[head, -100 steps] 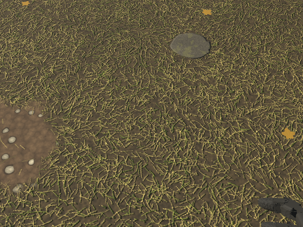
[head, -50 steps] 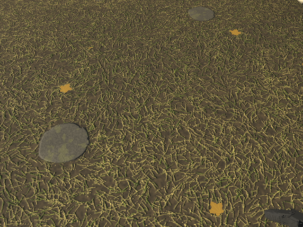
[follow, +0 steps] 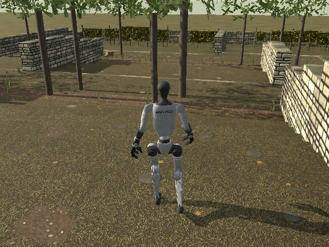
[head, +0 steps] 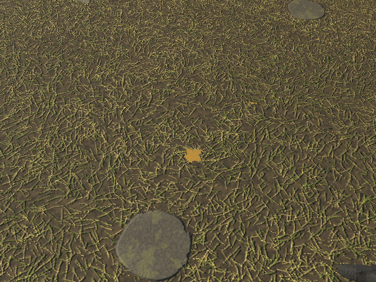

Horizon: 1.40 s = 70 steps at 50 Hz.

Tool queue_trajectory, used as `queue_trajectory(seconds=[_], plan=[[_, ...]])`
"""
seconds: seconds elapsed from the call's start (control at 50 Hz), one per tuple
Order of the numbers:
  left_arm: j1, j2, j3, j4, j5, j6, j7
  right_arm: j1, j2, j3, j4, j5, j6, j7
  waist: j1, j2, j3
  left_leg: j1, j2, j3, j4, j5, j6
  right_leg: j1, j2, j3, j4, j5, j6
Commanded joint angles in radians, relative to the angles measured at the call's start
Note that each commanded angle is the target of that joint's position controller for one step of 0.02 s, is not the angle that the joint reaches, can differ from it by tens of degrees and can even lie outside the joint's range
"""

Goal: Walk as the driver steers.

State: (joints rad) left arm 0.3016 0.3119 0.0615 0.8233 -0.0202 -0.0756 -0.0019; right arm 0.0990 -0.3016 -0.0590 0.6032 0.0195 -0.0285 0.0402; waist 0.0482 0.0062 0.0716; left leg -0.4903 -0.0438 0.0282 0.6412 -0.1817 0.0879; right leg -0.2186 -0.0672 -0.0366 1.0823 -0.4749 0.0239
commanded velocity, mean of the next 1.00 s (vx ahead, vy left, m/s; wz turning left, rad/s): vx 0.50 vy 0.00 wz -0.34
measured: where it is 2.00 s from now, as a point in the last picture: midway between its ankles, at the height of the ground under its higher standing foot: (275, 141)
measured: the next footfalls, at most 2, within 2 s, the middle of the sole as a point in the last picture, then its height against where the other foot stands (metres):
right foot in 0.48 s outside the picture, level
left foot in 0.94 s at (210, 196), level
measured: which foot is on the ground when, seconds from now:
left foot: down 0.00-0.50, up 0.52-0.92, down 0.94-1.00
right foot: up 0.00-0.46, down 0.48-0.96, up 0.98-1.00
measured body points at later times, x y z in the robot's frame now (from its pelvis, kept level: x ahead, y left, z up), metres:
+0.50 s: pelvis +0.29 -0.05 +0.00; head +0.33 -0.06 +0.45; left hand +0.52 +0.16 -0.09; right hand +0.29 -0.35 -0.13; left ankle +0.10 +0.08 -0.70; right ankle +0.39 -0.15 -0.72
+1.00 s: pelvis +0.59 -0.08 +0.01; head +0.62 -0.10 +0.46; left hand +0.76 +0.13 -0.11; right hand +0.66 -0.38 -0.08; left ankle +0.70 -0.01 -0.72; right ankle +0.40 -0.15 -0.68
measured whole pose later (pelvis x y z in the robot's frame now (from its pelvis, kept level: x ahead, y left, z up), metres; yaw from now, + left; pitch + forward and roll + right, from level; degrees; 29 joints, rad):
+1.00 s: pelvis +0.59 -0.08 +0.01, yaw -26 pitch +3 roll +0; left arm 0.36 0.28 0.04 0.78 0.08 -0.11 -0.10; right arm 0.12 -0.27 0.02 0.70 -0.05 -0.10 0.02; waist 0.03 0.00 -0.01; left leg -0.46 0.00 0.02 0.59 -0.21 0.02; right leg -0.20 0.10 0.22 0.83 -0.51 -0.02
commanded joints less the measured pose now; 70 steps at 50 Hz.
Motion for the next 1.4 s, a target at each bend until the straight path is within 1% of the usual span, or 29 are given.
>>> queue_trajectory(seconds=[0.02, 0.06, 0.12, 0.24, 0.34, 0.42, 0.46, 0.48, 0.5, 0.52, 0.54, 0.56, 0.6, 0.68, 0.76, 0.82, 0.84, 0.88, 0.94, 0.96, 0.98, 1.0, 1.02, 1.04, 1.08, 1.1, 1.16, 1.24, 1.4], plan=[[-0.073, 0.125, 0.013, -0.12, -0.014, -0.056, -0.005, 0.207, -0.145, -0.045, -0.001, -0.009, -0.023, -0.008, -0.113, 0.018, -0.196, 0.579, 0.31, -0.49, -0.34, -0.022, 0.202, -0.548, -0.049, 0.096, 0.18, 0.088, -0.031], [-0.029, 0.124, 0.019, -0.09, 0.003, -0.03, -0.003, 0.122, -0.09, -0.024, -0.01, -0.028, -0.035, -0.01, -0.048, 0.062, -0.146, 0.391, 0.261, -0.356, -0.385, 0.16, 0.178, -0.417, -0.097, 0.103, 0.095, 0.167, -0.024], [-0.006, 0.082, 0.011, -0.068, 0.005, 0.007, 0.0, 0.122, -0.102, -0.027, 0.026, -0.029, -0.061, -0.012, -0.028, 0.051, -0.113, 0.302, 0.254, -0.238, -0.46, 0.254, 0.186, -0.395, -0.099, 0.095, 0.028, 0.255, 0.004], [-0.151, 0.044, 0.0, -0.098, -0.001, 0.002, -0.013, 0.153, -0.112, -0.027, 0.088, -0.036, -0.073, -0.03, -0.084, 0.038, -0.031, 0.342, 0.213, -0.032, -0.518, 0.247, 0.108, -0.439, -0.052, 0.099, -0.304, 0.603, 0.002], [-0.266, 0.023, -0.012, -0.154, -0.002, -0.003, -0.044, 0.219, -0.13, -0.035, 0.149, -0.023, -0.056, -0.037, -0.136, 0.021, 0.02, 0.516, 0.275, 0.023, -0.5, 0.29, 0.092, -0.497, -0.02, 0.069, -0.466, 0.596, -0.036], [-0.256, 0.046, -0.002, -0.194, 0.004, -0.001, -0.068, 0.207, -0.165, -0.048, 0.161, -0.012, -0.022, -0.055, -0.098, 0.06, -0.027, 0.641, 0.304, 0.064, -0.332, 0.711, 0.054, -0.445, 0.044, -0.015, -0.497, 0.383, -0.096], [-0.083, 0.11, 0.033, -0.168, 0.006, 0.007, -0.062, 0.184, -0.183, -0.05, 0.151, -0.012, -0.004, -0.071, 0.005, 0.082, -0.147, 0.605, 0.274, 0.109, -0.064, 0.981, 0.014, -0.189, 0.123, -0.066, -0.51, 0.334, -0.145], [0.079, 0.173, 0.064, -0.136, 0.003, 0.012, -0.048, 0.182, -0.169, -0.041, 0.14, -0.015, -0.005, -0.08, 0.088, 0.036, -0.238, 0.432, 0.235, 0.125, 0.183, 0.834, -0.025, 0.096, 0.096, 0.025, -0.549, 0.396, -0.194], [0.159, 0.289, 0.093, -0.131, 0.0, 0.014, -0.034, 0.288, -0.053, -0.001, 0.092, -0.042, -0.031, -0.065, 0.036, -0.202, -0.371, -0.018, 0.071, 0.111, 0.584, 0.135, -0.098, 0.52, -0.173, 0.517, -0.559, 0.319, -0.379], [0.172, 0.233, 0.073, -0.143, -0.006, 0.008, -0.034, 0.253, -0.06, 0.009, 0.095, -0.039, -0.071, -0.045, 0.058, -0.19, -0.491, -0.214, -0.042, -0.093, 0.746, -0.398, -0.104, 0.662, -0.268, 0.879, -0.724, 0.237, -0.459], [0.145, 0.177, 0.055, -0.143, 0.003, 0.007, -0.031, 0.153, -0.125, -0.009, 0.068, 0.006, -0.097, -0.027, 0.084, -0.129, -0.374, -0.312, 0.03, -0.156, 0.768, -0.336, -0.081, 0.596, -0.239, 0.736, -0.755, 0.209, -0.395], [0.085, 0.153, 0.049, -0.153, 0.003, 0.007, -0.027, 0.099, -0.123, -0.004, 0.048, 0.013, -0.112, -0.024, 0.059, -0.057, -0.259, -0.315, 0.076, -0.138, 0.69, -0.249, -0.067, 0.448, -0.199, 0.607, -0.765, 0.251, -0.355], [-0.025, 0.104, 0.031, -0.183, 0.011, 0.011, -0.022, 0.088, -0.127, -0.015, 0.05, -0.024, -0.107, -0.035, -0.021, -0.011, -0.131, -0.205, 0.136, -0.12, 0.524, -0.163, -0.083, 0.179, -0.129, 0.45, -0.808, 0.438, -0.32], [-0.059, 0.127, 0.037, -0.198, 0.012, 0.009, -0.005, 0.12, -0.086, -0.008, 0.051, -0.037, -0.068, -0.043, -0.068, -0.053, -0.097, -0.111, 0.135, -0.082, 0.358, -0.08, -0.152, -0.022, -0.069, 0.334, -0.859, 0.593, -0.326], [-0.008, 0.149, 0.045, -0.174, -0.001, 0.02, 0.014, -0.037, -0.041, 0.011, 0.017, -0.033, -0.071, -0.04, -0.006, -0.081, -0.078, -0.029, 0.08, -0.067, 0.037, 0.203, -0.175, -0.086, 0.001, 0.262, -0.837, 0.494, -0.259], [0.047, 0.152, 0.048, -0.151, -0.008, 0.033, 0.019, -0.108, -0.06, 0.005, -0.003, -0.016, -0.082, -0.029, 0.025, -0.096, -0.083, 0.019, 0.045, -0.084, -0.082, 0.266, -0.169, -0.043, -0.021, 0.328, -0.796, 0.408, -0.238], [0.067, 0.095, 0.01, -0.133, 0.154, -0.013, -0.069, -0.005, 0.033, 0.07, 0.034, -0.124, -0.052, 0.002, -0.015, -0.137, -0.091, 0.021, 0.084, -0.102, -0.029, 0.242, -0.158, -0.035, -0.068, 0.369, -0.793, 0.389, -0.27], [0.029, 0.113, 0.024, -0.14, 0.106, -0.041, -0.116, -0.044, -0.061, 0.05, 0.017, -0.103, -0.028, -0.003, -0.033, -0.091, -0.053, 0.011, 0.11, -0.106, -0.05, 0.14, -0.129, 0.006, -0.11, 0.42, -0.746, 0.405, -0.248], [0.042, 0.12, 0.02, -0.111, 0.088, -0.046, -0.103, 0.051, -0.144, 0.032, 0.045, -0.051, -0.065, -0.032, -0.084, -0.04, -0.135, 0.284, 0.074, -0.027, -0.11, 0.188, -0.036, 0.021, -0.04, 0.395, -0.566, 0.638, -0.17], [0.115, 0.034, -0.007, -0.106, 0.102, -0.054, -0.09, 0.207, -0.175, 0.025, 0.083, -0.059, -0.089, -0.032, -0.102, 0.114, -0.316, 0.601, 0.18, -0.158, -0.068, 0.33, 0.12, -0.094, 0.104, 0.305, -0.292, 0.557, -0.092], [0.251, -0.055, -0.039, -0.106, 0.13, -0.074, -0.092, 0.389, -0.194, 0.026, 0.12, -0.06, -0.085, -0.024, -0.119, 0.353, -0.531, 1.047, 0.416, -0.591, -0.168, 0.287, 0.365, -0.458, 0.271, 0.209, -0.002, -0.068, -0.013], [0.065, 0.033, -0.017, -0.131, 0.103, -0.068, -0.099, 0.482, -0.155, 0.03, 0.154, -0.076, -0.082, -0.023, -0.219, 0.183, -0.34, 0.952, 0.428, -0.733, -0.3, 0.015, 0.291, -0.689, 0.213, 0.205, 0.236, -0.122, -0.018], [-0.018, 0.037, -0.01, -0.142, 0.092, -0.061, -0.074, 0.419, -0.135, 0.031, 0.167, -0.069, -0.086, -0.02, -0.185, 0.093, -0.159, 0.764, 0.407, -0.637, -0.333, -0.172, 0.208, -0.759, 0.146, 0.2, 0.295, 0.003, -0.037], [-0.024, 0.044, -0.012, -0.129, 0.087, -0.055, -0.046, 0.311, -0.067, 0.051, 0.147, -0.065, -0.083, -0.023, -0.14, 0.067, -0.107, 0.588, 0.381, -0.525, -0.374, -0.174, 0.184, -0.699, 0.072, 0.186, 0.252, 0.119, -0.052], [-0.06, 0.004, -0.031, -0.136, 0.128, -0.043, -0.037, 0.252, 0.02, 0.076, 0.148, -0.062, -0.081, -0.041, -0.093, 0.074, -0.117, 0.44, 0.335, -0.392, -0.445, 0.046, 0.18, -0.54, 0.0, 0.171, 0.127, 0.205, -0.057], [-0.081, -0.01, -0.033, -0.143, 0.126, -0.035, -0.041, 0.229, 0.024, 0.074, 0.145, -0.064, -0.083, -0.048, -0.08, 0.067, -0.131, 0.429, 0.314, -0.337, -0.472, 0.092, 0.176, -0.507, -0.006, 0.154, 0.077, 0.183, -0.048], [-0.124, -0.027, -0.04, -0.144, 0.101, -0.022, -0.058, 0.241, -0.038, 0.043, 0.158, -0.079, -0.097, -0.041, -0.086, 0.048, -0.091, 0.401, 0.274, -0.196, -0.518, 0.209, 0.184, -0.498, -0.017, 0.089, -0.144, 0.265, -0.011], [-0.207, -0.057, -0.059, -0.163, 0.09, 0.009, -0.081, 0.307, -0.067, 0.026, 0.206, -0.086, -0.099, 0.007, -0.104, 0.047, -0.05, 0.313, 0.25, -0.09, -0.516, 0.334, 0.179, -0.377, 0.002, 0.02, -0.37, 0.466, -0.031], [-0.369, 0.008, -0.028, -0.21, 0.073, 0.011, -0.057, 0.407, -0.106, 0.011, 0.3, -0.084, -0.083, 0.017, -0.109, 0.077, -0.026, 0.566, 0.298, -0.066, -0.403, 0.537, 0.121, -0.332, 0.065, -0.019, -0.558, 0.448, -0.114]])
